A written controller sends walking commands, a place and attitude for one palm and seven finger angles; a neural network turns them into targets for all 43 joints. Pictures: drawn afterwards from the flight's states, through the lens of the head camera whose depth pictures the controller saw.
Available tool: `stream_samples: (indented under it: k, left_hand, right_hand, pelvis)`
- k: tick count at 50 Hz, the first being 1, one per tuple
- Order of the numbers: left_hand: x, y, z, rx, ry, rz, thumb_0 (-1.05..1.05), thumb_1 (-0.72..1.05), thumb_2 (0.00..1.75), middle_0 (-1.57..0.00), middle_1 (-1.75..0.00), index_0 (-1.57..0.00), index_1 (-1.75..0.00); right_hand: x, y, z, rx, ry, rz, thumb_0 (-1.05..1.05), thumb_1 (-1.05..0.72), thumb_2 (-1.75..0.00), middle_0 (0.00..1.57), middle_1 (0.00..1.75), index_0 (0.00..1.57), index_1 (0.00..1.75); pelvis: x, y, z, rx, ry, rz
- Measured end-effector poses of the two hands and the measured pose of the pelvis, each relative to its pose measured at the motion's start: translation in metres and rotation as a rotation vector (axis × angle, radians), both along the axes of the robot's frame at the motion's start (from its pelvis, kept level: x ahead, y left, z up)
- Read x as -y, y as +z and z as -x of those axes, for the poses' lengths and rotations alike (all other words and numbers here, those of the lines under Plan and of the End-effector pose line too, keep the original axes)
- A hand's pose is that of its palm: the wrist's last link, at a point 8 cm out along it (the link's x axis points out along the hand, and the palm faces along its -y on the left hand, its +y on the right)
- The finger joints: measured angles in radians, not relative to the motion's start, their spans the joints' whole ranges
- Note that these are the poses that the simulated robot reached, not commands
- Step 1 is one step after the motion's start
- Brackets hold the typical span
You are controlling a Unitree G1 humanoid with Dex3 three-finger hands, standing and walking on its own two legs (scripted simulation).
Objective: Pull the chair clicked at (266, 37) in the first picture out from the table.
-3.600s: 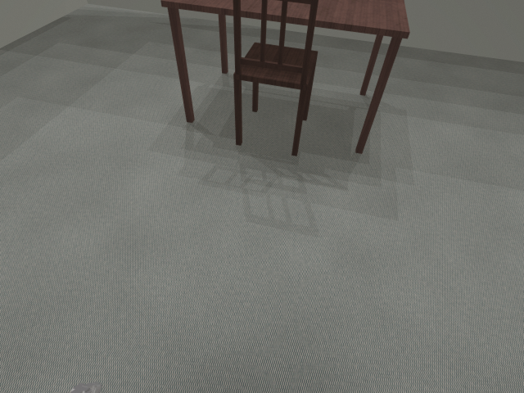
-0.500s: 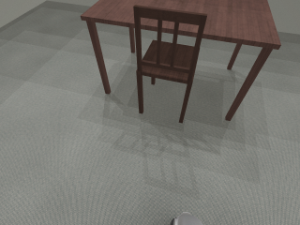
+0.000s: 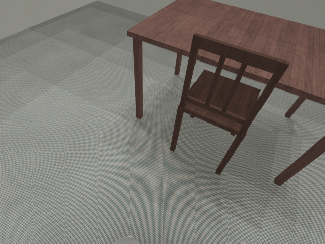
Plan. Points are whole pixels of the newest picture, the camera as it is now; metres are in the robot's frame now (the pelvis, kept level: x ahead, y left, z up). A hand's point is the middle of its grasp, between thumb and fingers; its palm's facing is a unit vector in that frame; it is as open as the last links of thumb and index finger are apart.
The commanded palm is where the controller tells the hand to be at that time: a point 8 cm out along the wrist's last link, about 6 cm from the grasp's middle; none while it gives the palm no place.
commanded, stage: turn to face it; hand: left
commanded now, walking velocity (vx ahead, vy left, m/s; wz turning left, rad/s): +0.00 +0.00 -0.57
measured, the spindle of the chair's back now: (214, 82) +0.80 -0.17 -0.07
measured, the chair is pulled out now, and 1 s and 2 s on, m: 0.00 0.00 0.00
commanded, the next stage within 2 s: take the last steps up to it in 0.66 s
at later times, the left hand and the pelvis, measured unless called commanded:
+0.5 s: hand (113, 228) +0.18 +0.15 -0.15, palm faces -0.15 -0.96 -0.26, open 7.3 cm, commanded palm none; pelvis +0.08 -0.03 +0.01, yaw -12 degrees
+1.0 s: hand (119, 211) +0.23 +0.14 -0.15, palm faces -0.32 -0.93 -0.16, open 7.4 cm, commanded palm none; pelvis +0.11 -0.01 +0.03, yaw -20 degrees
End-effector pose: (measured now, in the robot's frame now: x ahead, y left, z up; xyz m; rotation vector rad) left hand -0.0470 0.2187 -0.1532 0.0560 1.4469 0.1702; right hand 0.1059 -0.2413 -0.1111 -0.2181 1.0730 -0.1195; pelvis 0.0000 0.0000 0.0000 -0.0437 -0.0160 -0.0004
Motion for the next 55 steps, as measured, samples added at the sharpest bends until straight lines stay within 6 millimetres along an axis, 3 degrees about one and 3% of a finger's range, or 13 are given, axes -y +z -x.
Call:
stream_samples:
  k: [4,7,11,20,24,30,35,42,45,51,55]
  left_hand:
    - [-0.013,0.001,-0.023,-0.045,-0.007,-0.006,0.01,0.92,0.89,-0.20,-0.30,-0.20,-0.30]
    - [-0.018,0.010,-0.052,-0.034,-0.030,-0.015,0.01,0.92,0.89,-0.20,-0.30,-0.20,-0.29]
    - [-0.019,0.020,-0.094,0.000,-0.074,-0.027,0.00,0.91,0.89,-0.20,-0.30,-0.20,-0.29]
    - [0.005,0.031,-0.194,0.148,-0.217,-0.081,0.00,0.92,0.89,-0.20,-0.30,-0.20,-0.29]
    - [0.020,0.035,-0.225,0.219,-0.274,-0.108,0.00,0.92,0.89,-0.20,-0.30,-0.20,-0.29]
    - [0.035,0.047,-0.251,0.246,-0.319,-0.101,0.00,0.91,0.89,-0.20,-0.30,-0.20,-0.30]
    - [0.039,0.047,-0.268,0.258,-0.355,-0.072,0.00,0.91,0.89,-0.21,-0.30,-0.20,-0.30]
    - [0.026,0.026,-0.279,0.234,-0.380,-0.023,0.00,0.91,0.89,-0.21,-0.30,-0.20,-0.30]
    - [0.023,0.028,-0.280,0.200,-0.406,-0.008,0.00,0.91,0.89,-0.20,-0.30,-0.20,-0.30]
    - [0.030,0.035,-0.288,0.173,-0.442,-0.002,0.01,0.91,0.89,-0.20,-0.30,-0.20,-0.30]
    - [0.050,0.035,-0.299,0.148,-0.484,-0.007,0.01,0.91,0.89,-0.20,-0.30,-0.20,-0.29]
  right_hand:
    - [-0.018,0.002,-0.025,0.006,-0.002,0.007,0.00,-0.91,-0.90,0.20,0.29,0.20,0.30]
    - [-0.029,0.004,-0.024,-0.022,-0.032,-0.017,0.00,-0.91,-0.90,0.20,0.29,0.20,0.30]
    - [-0.022,0.006,-0.023,-0.023,-0.120,-0.017,-0.02,-0.95,-0.90,0.21,0.29,0.21,0.30]
    - [0.009,-0.023,0.015,-0.138,-0.259,-0.070,-0.01,-0.93,-0.90,0.20,0.29,0.21,0.30]
    - [0.023,-0.038,0.037,-0.204,-0.317,-0.088,0.00,-0.92,-0.90,0.20,0.29,0.20,0.30]
    - [0.030,-0.023,0.054,-0.237,-0.366,-0.083,0.01,-0.92,-0.90,0.20,0.29,0.20,0.30]
    - [0.026,-0.013,0.061,-0.235,-0.398,-0.066,0.01,-0.91,-0.90,0.20,0.29,0.20,0.30]
    - [0.005,-0.008,0.067,-0.209,-0.432,-0.022,0.00,-0.91,-0.90,0.20,0.29,0.20,0.30]
    - [-0.008,0.000,0.077,-0.221,-0.451,-0.031,0.00,-0.91,-0.90,0.20,0.29,0.20,0.30]
    - [-0.022,0.004,0.097,-0.288,-0.493,-0.072,0.00,-0.91,-0.90,0.20,0.29,0.21,0.30]
    - [-0.023,-0.001,0.110,-0.336,-0.538,-0.113,0.00,-0.91,-0.90,0.20,0.29,0.21,0.30]
  pelvis:
    - [-0.009,0.003,-0.023,0.012,-0.026,-0.021]
    - [-0.011,0.012,-0.038,0.013,-0.053,-0.033]
    - [-0.012,0.018,-0.053,0.009,-0.094,-0.040]
    - [0.013,0.009,-0.075,0.019,-0.185,-0.064]
    - [0.025,0.003,-0.079,0.014,-0.207,-0.052]
    - [0.032,0.016,-0.082,0.000,-0.239,-0.056]
    - [0.029,0.020,-0.085,-0.007,-0.273,-0.056]
    - [0.011,0.012,-0.090,-0.004,-0.315,-0.029]
    - [0.009,0.018,-0.095,-0.009,-0.329,-0.030]
    - [0.017,0.026,-0.109,-0.023,-0.357,-0.039]
    - [0.032,0.025,-0.119,-0.022,-0.378,-0.047]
